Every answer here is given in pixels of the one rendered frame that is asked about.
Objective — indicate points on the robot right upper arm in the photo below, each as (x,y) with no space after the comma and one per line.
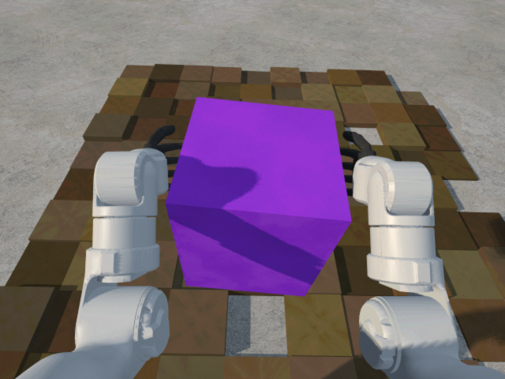
(412,337)

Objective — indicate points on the carton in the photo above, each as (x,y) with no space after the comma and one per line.
(258,200)

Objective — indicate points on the robot right hand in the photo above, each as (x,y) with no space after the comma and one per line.
(365,148)

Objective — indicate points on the robot right forearm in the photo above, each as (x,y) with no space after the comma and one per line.
(399,196)

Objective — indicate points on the robot left hand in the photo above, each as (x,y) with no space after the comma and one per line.
(156,137)

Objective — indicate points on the robot left forearm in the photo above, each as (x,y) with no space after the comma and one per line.
(125,191)

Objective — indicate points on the robot left upper arm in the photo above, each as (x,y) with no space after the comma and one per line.
(119,329)

